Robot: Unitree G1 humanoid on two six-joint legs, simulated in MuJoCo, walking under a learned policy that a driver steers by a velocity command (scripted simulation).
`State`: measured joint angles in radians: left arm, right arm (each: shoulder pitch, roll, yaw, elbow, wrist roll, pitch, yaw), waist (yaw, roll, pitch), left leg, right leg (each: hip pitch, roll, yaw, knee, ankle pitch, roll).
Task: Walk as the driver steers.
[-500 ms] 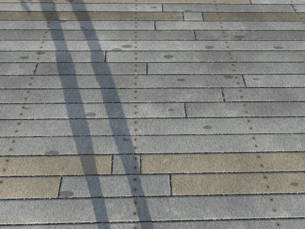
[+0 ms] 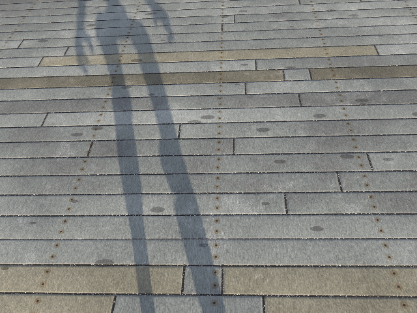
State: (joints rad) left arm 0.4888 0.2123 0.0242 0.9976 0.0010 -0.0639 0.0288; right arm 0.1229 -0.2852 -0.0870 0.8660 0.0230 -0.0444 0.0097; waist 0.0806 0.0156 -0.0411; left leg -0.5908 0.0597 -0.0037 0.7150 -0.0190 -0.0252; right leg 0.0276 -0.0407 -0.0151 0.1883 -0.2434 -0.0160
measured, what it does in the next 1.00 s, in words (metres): walks ahead: left foot, then right foot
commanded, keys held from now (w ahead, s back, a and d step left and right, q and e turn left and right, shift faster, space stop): w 1.00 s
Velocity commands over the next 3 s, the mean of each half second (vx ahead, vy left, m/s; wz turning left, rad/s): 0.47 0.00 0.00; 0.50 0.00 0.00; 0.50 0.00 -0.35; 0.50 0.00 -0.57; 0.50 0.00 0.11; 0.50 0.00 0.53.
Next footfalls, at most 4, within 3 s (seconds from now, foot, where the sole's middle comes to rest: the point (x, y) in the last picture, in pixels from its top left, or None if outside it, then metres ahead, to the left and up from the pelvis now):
0.16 left None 0.21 0.16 -0.79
0.68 right None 0.55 -0.07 -0.79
1.24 left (202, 232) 0.85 0.17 -0.79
1.76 right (285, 189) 1.06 -0.14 -0.79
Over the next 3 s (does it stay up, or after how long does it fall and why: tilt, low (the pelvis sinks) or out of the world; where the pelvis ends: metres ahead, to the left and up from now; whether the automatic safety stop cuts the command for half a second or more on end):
stays up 1.59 -0.29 -0.01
